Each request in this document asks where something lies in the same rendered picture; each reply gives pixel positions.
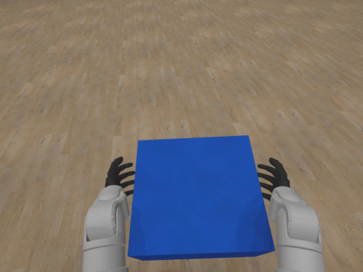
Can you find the right robot hand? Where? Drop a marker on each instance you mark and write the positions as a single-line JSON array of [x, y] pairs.
[[279, 179]]

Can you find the left robot hand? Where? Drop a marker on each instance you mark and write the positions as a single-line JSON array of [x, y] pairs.
[[113, 175]]

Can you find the right robot forearm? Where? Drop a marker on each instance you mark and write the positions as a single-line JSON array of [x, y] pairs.
[[298, 234]]

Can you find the carton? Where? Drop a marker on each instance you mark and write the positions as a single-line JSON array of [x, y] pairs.
[[197, 198]]

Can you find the left robot forearm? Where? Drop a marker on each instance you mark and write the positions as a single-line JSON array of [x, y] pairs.
[[104, 232]]

